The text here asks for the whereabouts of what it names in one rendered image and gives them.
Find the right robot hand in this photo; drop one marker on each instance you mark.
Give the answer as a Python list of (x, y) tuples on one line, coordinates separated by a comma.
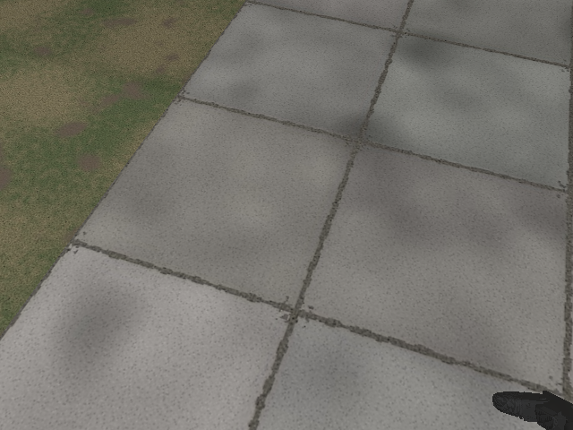
[(548, 410)]

